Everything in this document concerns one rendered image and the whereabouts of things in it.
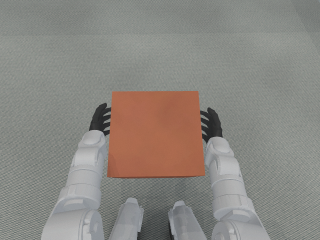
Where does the right robot hand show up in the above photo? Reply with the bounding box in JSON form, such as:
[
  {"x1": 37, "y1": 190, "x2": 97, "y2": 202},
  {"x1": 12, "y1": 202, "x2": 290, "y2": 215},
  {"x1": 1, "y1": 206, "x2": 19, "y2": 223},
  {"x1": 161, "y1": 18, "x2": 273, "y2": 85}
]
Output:
[{"x1": 200, "y1": 107, "x2": 223, "y2": 144}]

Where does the right robot thigh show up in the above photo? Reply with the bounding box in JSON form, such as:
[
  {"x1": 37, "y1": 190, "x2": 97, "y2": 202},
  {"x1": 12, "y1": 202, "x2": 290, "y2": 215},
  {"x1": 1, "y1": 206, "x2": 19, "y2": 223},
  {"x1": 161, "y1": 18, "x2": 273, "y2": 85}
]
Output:
[{"x1": 168, "y1": 205, "x2": 207, "y2": 240}]

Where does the left robot forearm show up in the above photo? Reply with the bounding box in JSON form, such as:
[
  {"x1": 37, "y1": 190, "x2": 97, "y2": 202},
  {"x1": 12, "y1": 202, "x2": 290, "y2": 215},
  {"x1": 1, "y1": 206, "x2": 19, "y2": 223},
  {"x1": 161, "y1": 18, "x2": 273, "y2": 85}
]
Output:
[{"x1": 41, "y1": 130, "x2": 107, "y2": 240}]

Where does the left robot hand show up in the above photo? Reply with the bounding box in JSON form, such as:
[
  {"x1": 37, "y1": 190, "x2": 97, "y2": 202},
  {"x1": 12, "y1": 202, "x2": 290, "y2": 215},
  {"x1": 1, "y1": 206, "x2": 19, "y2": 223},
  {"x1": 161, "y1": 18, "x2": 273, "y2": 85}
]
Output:
[{"x1": 89, "y1": 103, "x2": 111, "y2": 136}]

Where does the carton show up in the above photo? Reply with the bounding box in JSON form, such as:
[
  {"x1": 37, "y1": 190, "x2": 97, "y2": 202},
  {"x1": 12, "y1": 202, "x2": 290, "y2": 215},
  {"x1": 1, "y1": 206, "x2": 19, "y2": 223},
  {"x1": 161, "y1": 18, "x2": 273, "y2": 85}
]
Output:
[{"x1": 107, "y1": 91, "x2": 205, "y2": 179}]

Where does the right robot upper arm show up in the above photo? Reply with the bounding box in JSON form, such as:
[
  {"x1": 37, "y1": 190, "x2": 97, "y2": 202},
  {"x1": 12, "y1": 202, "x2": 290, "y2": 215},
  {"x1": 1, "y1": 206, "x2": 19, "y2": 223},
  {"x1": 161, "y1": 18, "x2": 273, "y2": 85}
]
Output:
[{"x1": 211, "y1": 218, "x2": 270, "y2": 240}]

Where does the left robot thigh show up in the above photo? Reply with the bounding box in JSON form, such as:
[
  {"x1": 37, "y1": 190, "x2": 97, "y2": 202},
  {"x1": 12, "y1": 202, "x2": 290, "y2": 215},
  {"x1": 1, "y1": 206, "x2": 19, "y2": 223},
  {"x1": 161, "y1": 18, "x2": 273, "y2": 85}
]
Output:
[{"x1": 108, "y1": 202, "x2": 144, "y2": 240}]

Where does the right robot forearm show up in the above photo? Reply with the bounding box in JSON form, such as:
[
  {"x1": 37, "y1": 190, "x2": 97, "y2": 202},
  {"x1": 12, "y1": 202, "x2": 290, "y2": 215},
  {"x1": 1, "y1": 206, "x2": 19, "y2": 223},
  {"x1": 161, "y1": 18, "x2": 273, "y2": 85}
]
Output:
[{"x1": 204, "y1": 136, "x2": 266, "y2": 231}]

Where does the robot thigh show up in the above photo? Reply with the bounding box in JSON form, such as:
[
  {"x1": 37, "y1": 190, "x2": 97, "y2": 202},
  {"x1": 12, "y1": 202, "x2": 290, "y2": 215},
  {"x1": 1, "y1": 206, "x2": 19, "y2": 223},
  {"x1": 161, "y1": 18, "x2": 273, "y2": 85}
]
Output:
[
  {"x1": 108, "y1": 202, "x2": 144, "y2": 240},
  {"x1": 168, "y1": 205, "x2": 207, "y2": 240}
]

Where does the left robot upper arm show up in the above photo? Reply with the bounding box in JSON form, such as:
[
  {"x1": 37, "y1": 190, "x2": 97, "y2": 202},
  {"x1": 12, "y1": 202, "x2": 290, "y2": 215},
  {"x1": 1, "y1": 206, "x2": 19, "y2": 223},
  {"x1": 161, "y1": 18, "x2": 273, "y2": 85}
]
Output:
[{"x1": 42, "y1": 208, "x2": 105, "y2": 240}]

